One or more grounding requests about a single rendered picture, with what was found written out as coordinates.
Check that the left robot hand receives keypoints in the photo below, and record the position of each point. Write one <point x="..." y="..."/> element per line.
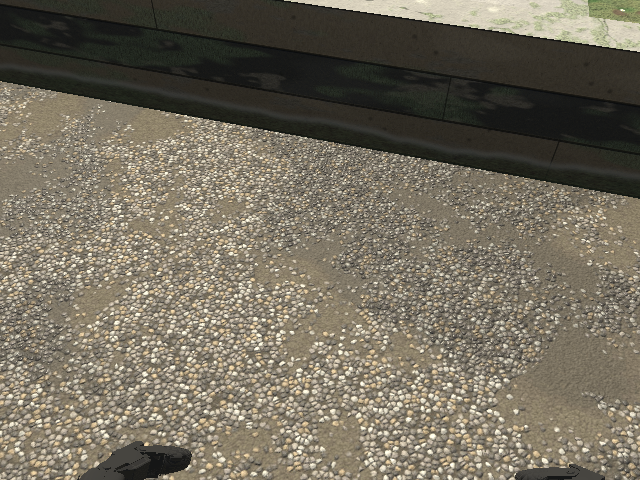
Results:
<point x="138" y="462"/>

